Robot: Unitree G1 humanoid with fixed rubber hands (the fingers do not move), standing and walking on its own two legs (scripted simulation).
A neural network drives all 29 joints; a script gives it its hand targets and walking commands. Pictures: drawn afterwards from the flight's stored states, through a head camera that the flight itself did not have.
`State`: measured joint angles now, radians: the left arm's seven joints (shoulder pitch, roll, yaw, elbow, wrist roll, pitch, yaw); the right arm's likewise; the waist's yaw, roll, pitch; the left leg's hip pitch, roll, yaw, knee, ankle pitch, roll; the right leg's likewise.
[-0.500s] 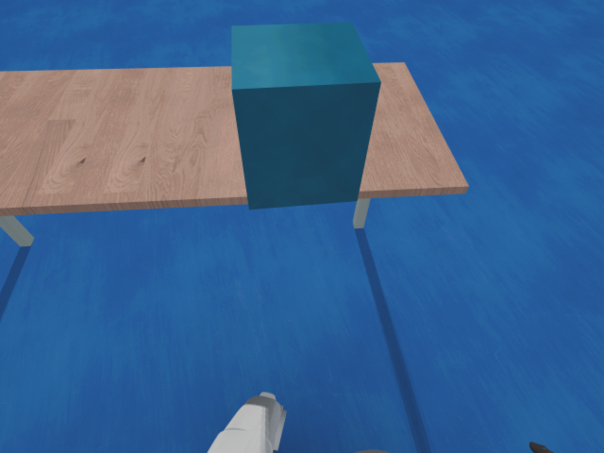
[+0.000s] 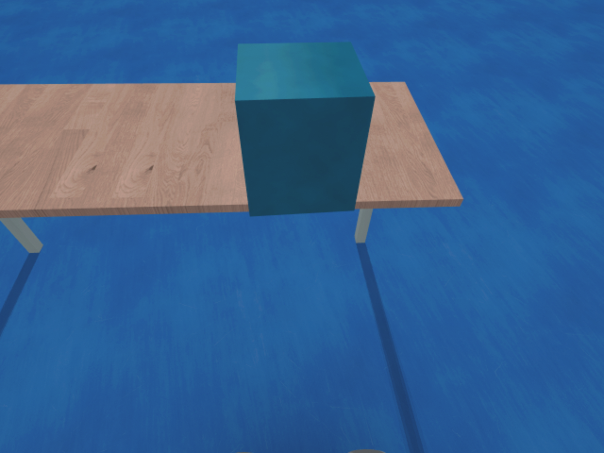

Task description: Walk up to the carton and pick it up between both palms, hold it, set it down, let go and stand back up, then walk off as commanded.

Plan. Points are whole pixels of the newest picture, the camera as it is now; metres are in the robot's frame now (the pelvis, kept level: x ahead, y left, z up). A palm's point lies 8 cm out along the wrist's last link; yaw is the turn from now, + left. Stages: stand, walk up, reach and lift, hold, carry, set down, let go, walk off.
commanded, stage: walk off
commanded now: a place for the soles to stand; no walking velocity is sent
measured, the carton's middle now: (299, 131) +0.65 +0.01 +0.07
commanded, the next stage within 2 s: stand in 0.10 s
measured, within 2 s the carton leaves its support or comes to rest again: neither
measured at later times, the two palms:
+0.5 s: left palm out of the picture +0.12 +0.29 -0.09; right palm (517, 436) +0.15 -0.28 -0.08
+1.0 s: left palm out of the picture +0.09 +0.28 -0.08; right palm out of the picture +0.06 -0.31 -0.10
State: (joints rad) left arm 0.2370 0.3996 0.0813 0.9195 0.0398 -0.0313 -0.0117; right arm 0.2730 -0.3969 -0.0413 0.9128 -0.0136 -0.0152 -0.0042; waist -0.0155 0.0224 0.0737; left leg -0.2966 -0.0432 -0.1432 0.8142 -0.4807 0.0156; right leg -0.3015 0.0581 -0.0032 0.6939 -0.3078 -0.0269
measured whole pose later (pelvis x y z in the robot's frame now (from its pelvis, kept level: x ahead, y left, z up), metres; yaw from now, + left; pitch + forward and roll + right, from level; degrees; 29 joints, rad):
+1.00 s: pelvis +0.01 -0.02 +0.03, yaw +1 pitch -4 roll +0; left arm 0.10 0.35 0.00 1.12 0.00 -0.03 0.00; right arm 0.15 -0.34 0.00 1.13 -0.01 -0.01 0.00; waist 0.00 0.02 0.07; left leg -0.11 -0.01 -0.10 0.36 -0.18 -0.03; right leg -0.11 0.06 -0.01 0.34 -0.15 -0.05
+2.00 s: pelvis +0.04 -0.02 +0.03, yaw -1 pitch -3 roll +0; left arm 0.10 0.35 0.00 1.14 0.00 -0.02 0.01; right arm 0.10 -0.33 0.02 1.12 -0.01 -0.01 -0.01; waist 0.01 0.02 0.06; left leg -0.07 0.00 -0.08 0.32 -0.21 -0.02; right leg -0.08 0.06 0.02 0.31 -0.18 -0.05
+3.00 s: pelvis +0.05 -0.02 +0.03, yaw -2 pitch -3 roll +0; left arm 0.12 0.33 -0.02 1.12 0.00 -0.03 0.01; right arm 0.12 -0.34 0.01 1.11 -0.01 0.00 -0.01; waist 0.00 0.02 0.04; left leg -0.06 0.00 -0.06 0.31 -0.21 -0.02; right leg -0.08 0.06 0.03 0.31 -0.18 -0.04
